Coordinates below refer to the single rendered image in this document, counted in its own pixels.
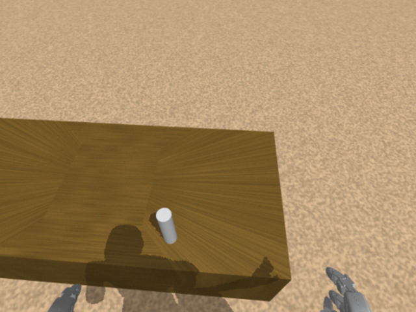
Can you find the can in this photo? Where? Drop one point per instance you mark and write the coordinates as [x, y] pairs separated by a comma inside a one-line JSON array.
[[166, 224]]

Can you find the left robot hand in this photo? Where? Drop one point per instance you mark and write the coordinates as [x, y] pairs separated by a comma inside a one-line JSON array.
[[68, 298]]

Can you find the right robot hand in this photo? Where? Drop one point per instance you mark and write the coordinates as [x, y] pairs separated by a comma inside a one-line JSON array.
[[352, 300]]

